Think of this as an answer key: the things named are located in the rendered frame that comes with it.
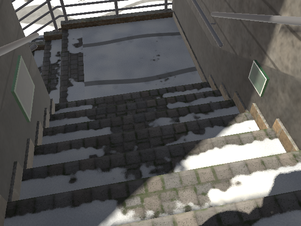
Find stairs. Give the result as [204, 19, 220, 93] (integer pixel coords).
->
[4, 82, 301, 226]
[32, 39, 62, 104]

